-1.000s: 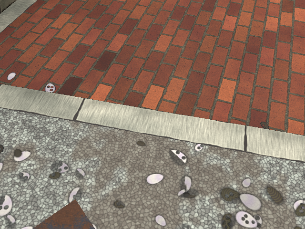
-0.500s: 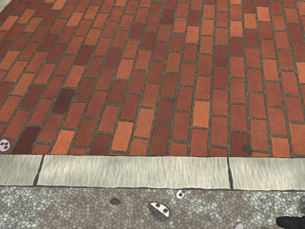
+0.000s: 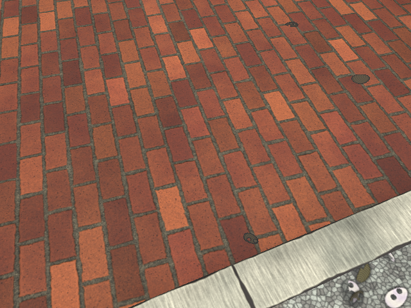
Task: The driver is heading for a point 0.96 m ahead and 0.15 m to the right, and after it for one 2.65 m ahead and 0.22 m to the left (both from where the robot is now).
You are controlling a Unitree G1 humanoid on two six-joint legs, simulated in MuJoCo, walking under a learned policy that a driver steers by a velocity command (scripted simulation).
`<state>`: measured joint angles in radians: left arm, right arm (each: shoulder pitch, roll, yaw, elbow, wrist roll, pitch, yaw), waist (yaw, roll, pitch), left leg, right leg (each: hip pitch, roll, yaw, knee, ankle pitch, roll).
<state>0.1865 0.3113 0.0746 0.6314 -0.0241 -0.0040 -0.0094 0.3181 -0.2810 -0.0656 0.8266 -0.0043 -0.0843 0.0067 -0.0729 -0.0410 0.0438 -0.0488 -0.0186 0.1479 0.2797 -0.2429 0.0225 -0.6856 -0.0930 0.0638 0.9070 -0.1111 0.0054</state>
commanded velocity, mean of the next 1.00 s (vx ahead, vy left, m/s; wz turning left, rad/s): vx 0.50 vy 0.00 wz -0.21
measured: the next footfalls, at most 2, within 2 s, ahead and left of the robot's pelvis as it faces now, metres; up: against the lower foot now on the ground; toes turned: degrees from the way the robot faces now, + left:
right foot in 0.20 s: +0.27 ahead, -0.14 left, +0.00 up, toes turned -9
left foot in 0.68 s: +0.57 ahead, -0.01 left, +0.00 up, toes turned -17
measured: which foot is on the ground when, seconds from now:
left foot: down 0.00-0.18, up 0.20-0.66, down 0.68-1.00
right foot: up 0.00-0.18, down 0.20-0.74, up 0.76-1.00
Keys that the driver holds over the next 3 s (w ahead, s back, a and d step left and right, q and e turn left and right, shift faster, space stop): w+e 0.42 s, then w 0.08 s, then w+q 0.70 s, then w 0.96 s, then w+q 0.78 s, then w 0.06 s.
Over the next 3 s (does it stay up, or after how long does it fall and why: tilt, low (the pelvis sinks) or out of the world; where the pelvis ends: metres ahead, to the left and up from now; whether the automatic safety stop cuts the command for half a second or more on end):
stays up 1.66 -0.09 -0.10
